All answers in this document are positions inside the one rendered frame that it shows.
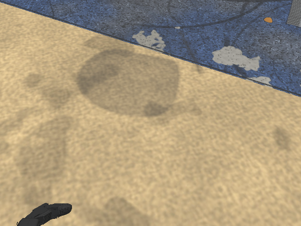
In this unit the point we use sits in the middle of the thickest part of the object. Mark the left robot hand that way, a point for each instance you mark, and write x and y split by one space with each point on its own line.
44 213

